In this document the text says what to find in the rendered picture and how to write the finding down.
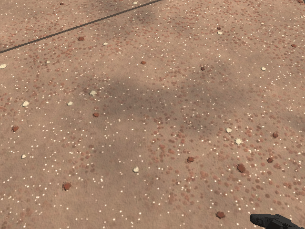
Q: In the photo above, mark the right robot hand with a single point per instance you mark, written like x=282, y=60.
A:
x=276, y=221

